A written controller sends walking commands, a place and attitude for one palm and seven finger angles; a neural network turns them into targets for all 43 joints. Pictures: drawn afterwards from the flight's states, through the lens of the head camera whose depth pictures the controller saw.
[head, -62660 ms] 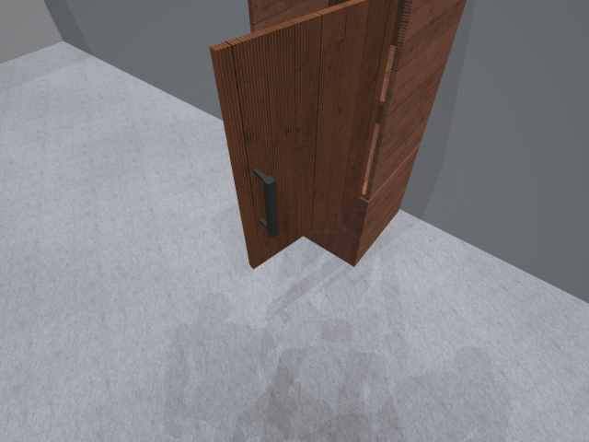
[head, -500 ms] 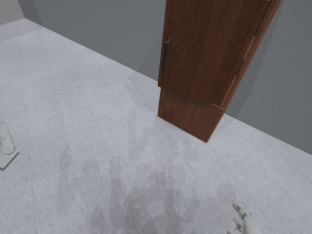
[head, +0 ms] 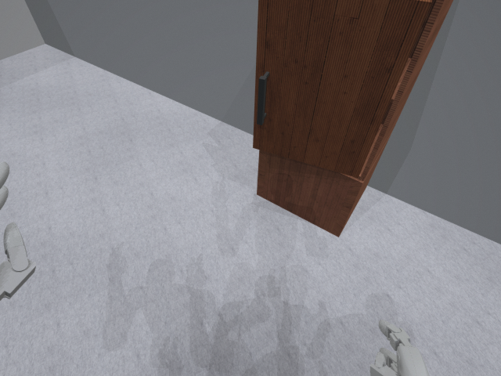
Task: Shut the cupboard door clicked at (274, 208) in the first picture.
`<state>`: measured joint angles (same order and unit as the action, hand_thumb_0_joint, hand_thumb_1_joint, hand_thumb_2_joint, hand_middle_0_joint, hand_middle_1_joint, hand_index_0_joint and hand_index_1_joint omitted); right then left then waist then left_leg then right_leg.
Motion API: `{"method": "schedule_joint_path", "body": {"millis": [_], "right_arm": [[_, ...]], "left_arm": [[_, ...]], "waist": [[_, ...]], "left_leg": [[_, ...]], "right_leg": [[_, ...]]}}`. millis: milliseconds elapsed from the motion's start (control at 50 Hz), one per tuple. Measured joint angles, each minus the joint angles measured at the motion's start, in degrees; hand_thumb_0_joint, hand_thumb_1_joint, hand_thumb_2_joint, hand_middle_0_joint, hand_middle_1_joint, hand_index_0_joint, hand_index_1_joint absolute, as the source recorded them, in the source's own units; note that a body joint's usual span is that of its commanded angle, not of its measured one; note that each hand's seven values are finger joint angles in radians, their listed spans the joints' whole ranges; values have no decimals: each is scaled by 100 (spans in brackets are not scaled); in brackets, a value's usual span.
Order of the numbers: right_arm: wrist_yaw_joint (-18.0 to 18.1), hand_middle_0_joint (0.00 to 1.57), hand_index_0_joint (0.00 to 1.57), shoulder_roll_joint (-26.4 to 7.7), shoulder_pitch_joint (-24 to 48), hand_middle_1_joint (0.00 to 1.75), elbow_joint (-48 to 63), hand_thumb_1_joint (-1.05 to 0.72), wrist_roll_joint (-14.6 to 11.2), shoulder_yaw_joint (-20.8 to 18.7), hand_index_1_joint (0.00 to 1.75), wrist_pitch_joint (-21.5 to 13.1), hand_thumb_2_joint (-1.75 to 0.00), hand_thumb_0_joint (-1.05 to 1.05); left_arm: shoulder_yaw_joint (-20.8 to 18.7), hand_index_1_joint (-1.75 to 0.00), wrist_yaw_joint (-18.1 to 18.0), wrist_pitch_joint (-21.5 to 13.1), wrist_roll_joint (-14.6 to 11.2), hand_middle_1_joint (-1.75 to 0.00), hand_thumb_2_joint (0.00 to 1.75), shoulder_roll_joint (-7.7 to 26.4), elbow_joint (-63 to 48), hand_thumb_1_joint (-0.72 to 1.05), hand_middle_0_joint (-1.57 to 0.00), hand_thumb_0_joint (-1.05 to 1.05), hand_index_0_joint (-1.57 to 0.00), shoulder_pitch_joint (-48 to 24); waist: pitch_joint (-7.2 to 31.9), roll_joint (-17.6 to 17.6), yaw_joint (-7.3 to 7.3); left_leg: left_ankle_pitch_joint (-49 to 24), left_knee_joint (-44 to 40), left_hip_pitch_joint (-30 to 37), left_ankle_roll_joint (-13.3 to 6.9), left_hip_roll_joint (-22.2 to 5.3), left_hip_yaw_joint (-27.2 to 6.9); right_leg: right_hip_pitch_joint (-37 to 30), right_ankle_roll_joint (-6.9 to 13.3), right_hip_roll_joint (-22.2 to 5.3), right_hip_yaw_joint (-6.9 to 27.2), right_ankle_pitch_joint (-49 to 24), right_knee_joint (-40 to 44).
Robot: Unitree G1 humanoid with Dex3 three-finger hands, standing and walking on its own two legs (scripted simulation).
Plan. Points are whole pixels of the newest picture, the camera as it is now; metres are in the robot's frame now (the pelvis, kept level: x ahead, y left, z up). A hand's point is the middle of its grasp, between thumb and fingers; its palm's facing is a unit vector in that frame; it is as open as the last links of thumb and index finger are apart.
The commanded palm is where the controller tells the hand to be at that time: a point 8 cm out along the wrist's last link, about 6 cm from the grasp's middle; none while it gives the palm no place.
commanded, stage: stop stepping back and stand still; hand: left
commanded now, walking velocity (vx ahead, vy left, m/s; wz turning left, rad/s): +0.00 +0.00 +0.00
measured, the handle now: (263, 98) +0.97 -0.01 -0.09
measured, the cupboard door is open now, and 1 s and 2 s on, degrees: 12 12 12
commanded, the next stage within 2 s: let the arm hang, fingers relaxed in 0.04 s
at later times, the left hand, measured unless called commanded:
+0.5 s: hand out of the picture +0.00 +0.21 -0.17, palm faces +0.05 -0.98 -0.18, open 6.9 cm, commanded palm none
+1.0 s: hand out of the picture -0.06 +0.21 -0.17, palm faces +0.03 -0.98 -0.18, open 7.4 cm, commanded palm none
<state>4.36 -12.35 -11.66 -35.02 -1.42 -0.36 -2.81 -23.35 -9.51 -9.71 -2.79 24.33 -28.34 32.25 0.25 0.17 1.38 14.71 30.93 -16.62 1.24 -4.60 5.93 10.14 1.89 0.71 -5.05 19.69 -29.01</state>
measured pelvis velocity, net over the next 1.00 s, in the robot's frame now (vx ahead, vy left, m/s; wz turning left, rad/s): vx -0.03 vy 0.04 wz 0.00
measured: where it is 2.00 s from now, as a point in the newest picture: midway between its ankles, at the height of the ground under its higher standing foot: outside the picture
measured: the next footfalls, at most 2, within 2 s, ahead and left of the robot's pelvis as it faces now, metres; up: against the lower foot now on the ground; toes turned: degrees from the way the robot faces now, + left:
none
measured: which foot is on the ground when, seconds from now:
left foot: down 0.00-1.00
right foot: down 0.00-1.00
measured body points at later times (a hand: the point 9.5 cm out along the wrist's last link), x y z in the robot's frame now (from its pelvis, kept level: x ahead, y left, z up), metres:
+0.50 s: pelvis -0.03 +0.02 +0.00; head +0.00 +0.04 +0.45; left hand +0.00 +0.26 -0.16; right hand +0.03 -0.22 -0.14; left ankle +0.01 +0.13 -0.73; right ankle -0.05 -0.09 -0.73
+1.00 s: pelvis -0.03 +0.04 +0.01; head -0.03 +0.04 +0.46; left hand -0.06 +0.26 -0.15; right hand -0.05 -0.17 -0.16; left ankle +0.01 +0.13 -0.73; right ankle -0.05 -0.09 -0.73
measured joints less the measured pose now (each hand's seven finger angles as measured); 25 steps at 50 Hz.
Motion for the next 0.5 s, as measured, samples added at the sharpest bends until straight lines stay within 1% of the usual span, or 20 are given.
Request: {"method": "schedule_joint_path", "body": {"millis": [80, 140, 160, 180, 220, 240, 280, 340, 380, 420, 440, 460, 500], "right_arm": [[-5, 20, 20, -8, 18, 30, 93, -90, -4, -6, 30, 16, -90, 2], [4, 20, 20, 2, -7, 30, 119, -90, 1, 16, 30, 20, -90, 2], [-99, 20, 20, -38, 0, 30, 8, -90, -2, -12, 30, -108, -90, 2], [-237, 20, 20, -138, 32, 30, -142, -90, 8, -26, 30, -179, -90, 1], [-431, 20, 20, -384, 164, 30, -434, -90, 64, -1, 30, -90, -90, 1], [-482, 20, 20, -477, 249, 30, -562, -90, 92, 20, 30, -5, -90, 1], [-526, 21, 20, -545, 394, 30, -770, -90, 150, 47, 30, 147, -90, 1], [-528, 21, 20, -431, 432, 30, -980, -90, 219, 83, 30, 303, -90, 1], [-522, 20, 20, -301, 344, 30, -1160, -90, 253, 120, 30, 372, -90, 1], [-510, 20, 20, -170, 207, 30, -1413, -90, 266, 151, 30, 424, -90, 1], [-497, 20, 20, -92, 112, 30, -1554, -90, 267, 151, 30, 447, -90, 1], [-486, 20, 20, -19, 15, 30, -1702, -90, 269, 154, 30, 473, -90, 1], [-466, 20, 20, 99, -162, 30, -1991, -90, 277, 141, 30, 525, -90, 1]], "left_arm": [[-8, -31, 13, -25, -12, -30, 90, 39, 46, 89, -21, 2, -21, 65], [18, -31, 23, -5, -20, -30, 90, 11, 85, 89, -21, 2, -21, 81], [169, -31, 84, -99, 51, -30, 90, 19, 383, 89, -21, 1, -21, -76], [436, -31, 239, -38, 131, -30, 90, 17, 893, 89, -21, 1, -20, -380], [1037, -31, 568, 365, 252, -30, 90, -120, 2240, 90, -20, 1, -20, -1047], [1306, -31, 692, 586, 290, -30, 90, -233, 2978, 90, -20, 1, -20, -1327], [1759, -30, 855, 935, 345, -30, 90, -474, 4381, 90, -20, 1, -19, -1714], [2238, -30, 953, 1226, 380, -30, 90, -861, 6009, 91, -20, 1, -19, -1905], [2434, -30, 964, 1307, 382, -30, 90, -1135, 6812, 91, -20, 1, -19, -1872], [2520, -30, 952, 1324, 359, -30, 90, -1391, 7447, 92, -20, 1, -19, -1772], [2369, -30, 846, 1277, 315, -30, 90, -1433, 7651, 95, -20, 0, -20, -1741], [2298, -30, 815, 1241, 324, -30, 90, -1398, 7830, 98, -21, -1, -20, -1717], [2261, -30, 841, 1197, 351, -30, 90, -1310, 8159, 100, -21, -2, -20, -1634]], "waist": [[68, -7, 16], [79, -9, -20], [96, -51, -60], [126, -118, -122], [183, -299, -214], [182, -381, -220], [123, -448, -171], [-61, -303, -32], [-192, -133, 21], [-296, 15, 21], [-331, 77, -6], [-361, 129, -46], [-394, 175, -109]], "left_leg": [[-1, -20, -9, -25, 7, 17], [-27, -64, 1, -55, 32, 31], [-37, -40, -50, -70, 46, 19], [-39, 14, -130, -92, 80, 0], [-23, 158, -296, -156, 149, -27], [-15, 221, -355, -188, 178, -34], [-16, 288, -401, -232, 232, -20], [-66, 252, -336, -260, 304, 20], [-121, 166, -243, -263, 322, 31], [-183, 58, -154, -264, 310, 21], [-219, 4, -134, -260, 297, -7], [-260, -55, -110, -254, 287, -35], [-334, -170, -67, -248, 269, -79]], "right_leg": [[-8, -26, -4, 17, -41, 69], [-17, -57, -27, 26, -76, 115], [35, -72, -44, 7, -88, 72], [110, -90, -83, -16, -70, -6], [272, -127, -163, -48, 1, -194], [335, -145, -198, -57, 29, -283], [417, -170, -264, -46, 67, -433], [426, -190, -344, -11, 91, -551], [356, -201, -357, -3, 59, -509], [252, -211, -333, -15, -22, -368], [202, -203, -310, -45, -75, -272], [150, -192, -289, -75, -131, -169], [53, -176, -251, -121, -243, 38]]}}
